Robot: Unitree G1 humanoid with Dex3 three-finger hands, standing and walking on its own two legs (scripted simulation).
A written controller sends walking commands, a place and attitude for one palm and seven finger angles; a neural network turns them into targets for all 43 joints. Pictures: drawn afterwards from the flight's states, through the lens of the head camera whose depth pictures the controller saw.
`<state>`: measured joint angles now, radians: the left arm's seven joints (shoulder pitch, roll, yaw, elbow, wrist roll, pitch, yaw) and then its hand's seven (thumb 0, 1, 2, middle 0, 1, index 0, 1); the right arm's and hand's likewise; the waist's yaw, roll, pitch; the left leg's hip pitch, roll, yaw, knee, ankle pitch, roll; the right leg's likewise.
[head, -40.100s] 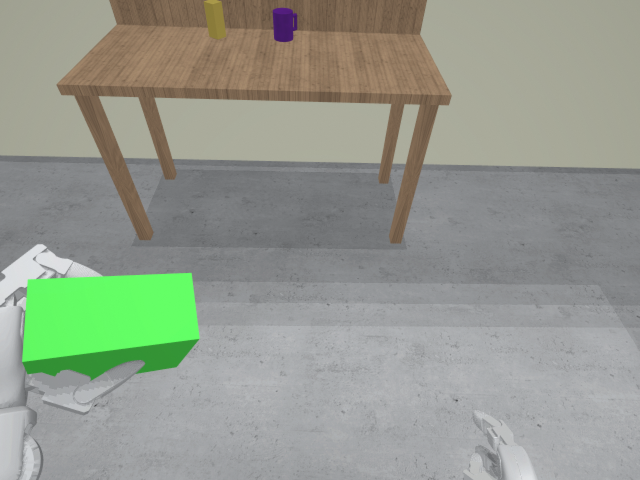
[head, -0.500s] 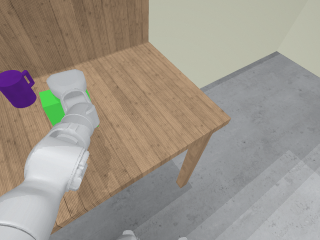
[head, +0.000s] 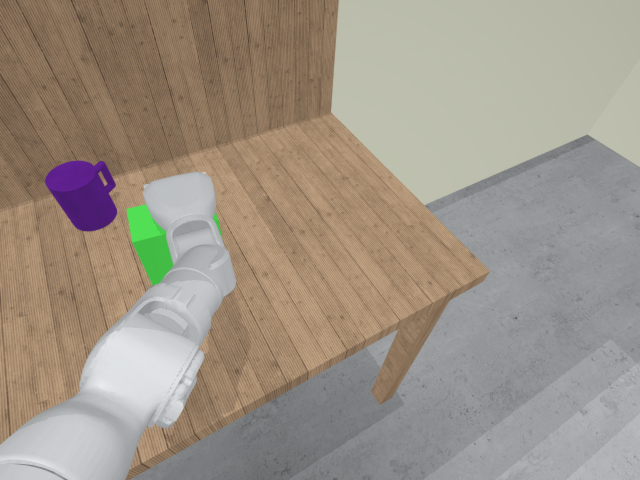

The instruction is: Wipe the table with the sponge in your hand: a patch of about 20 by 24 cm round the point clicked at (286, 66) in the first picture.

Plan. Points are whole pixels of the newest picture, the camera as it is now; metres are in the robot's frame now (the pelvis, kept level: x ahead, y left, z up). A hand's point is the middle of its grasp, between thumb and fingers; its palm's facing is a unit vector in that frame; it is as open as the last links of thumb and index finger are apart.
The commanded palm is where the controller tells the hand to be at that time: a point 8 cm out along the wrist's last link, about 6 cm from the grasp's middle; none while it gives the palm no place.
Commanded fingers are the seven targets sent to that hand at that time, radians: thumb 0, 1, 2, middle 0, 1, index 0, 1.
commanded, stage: wipe back along the third lane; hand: left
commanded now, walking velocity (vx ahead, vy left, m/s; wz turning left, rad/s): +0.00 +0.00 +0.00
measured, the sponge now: (185, 253) +0.44 +0.21 +0.00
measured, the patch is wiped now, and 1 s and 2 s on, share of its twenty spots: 1.00 1.00 1.00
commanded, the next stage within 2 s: none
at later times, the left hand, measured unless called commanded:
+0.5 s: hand (202, 253) +0.40 +0.17 +0.05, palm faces -0.01 +0.00 -1.00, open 10.1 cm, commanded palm +0.35 +0.14 +0.08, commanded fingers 0.00 0.10 1.30 -1.20 -1.60 -1.20 -1.60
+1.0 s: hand (214, 281) +0.36 +0.14 +0.05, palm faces -0.02 -0.01 -1.00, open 10.1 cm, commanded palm +0.31 +0.12 +0.08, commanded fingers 0.00 0.10 1.30 -1.20 -1.60 -1.20 -1.60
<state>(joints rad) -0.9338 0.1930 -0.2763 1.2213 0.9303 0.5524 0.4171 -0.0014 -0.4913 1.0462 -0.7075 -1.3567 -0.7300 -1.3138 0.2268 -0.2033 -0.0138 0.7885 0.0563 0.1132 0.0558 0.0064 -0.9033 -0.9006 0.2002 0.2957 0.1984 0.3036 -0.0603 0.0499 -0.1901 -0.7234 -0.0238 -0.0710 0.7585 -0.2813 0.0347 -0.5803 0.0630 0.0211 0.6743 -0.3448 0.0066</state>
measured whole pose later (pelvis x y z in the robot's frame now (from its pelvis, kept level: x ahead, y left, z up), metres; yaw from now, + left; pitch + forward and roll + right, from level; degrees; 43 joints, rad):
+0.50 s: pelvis +0.03 -0.02 +0.02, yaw +2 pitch +7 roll -2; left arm -0.57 0.12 -0.40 0.82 0.96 0.63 0.34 0.00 -0.46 1.04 -0.68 -1.37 -0.70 -1.33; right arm 0.07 -0.22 0.00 0.70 0.07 0.25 0.07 0.01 -0.90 -0.90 0.20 0.30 0.20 0.30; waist 0.03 0.05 -0.18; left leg -0.47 -0.03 -0.08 0.65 -0.29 0.02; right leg -0.33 0.05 0.01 0.57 -0.36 -0.02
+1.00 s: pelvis +0.01 -0.04 +0.02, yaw +1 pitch +3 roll -1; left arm -0.42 0.15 -0.41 0.68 0.96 0.60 0.31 0.01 -0.46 1.04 -0.67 -1.38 -0.69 -1.34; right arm 0.10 -0.24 0.00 0.71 0.09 0.24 0.05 0.01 -0.90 -0.90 0.20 0.30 0.20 0.30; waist 0.03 0.07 -0.16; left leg -0.41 -0.01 -0.08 0.62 -0.26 -0.01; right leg -0.29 0.07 0.02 0.59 -0.35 -0.05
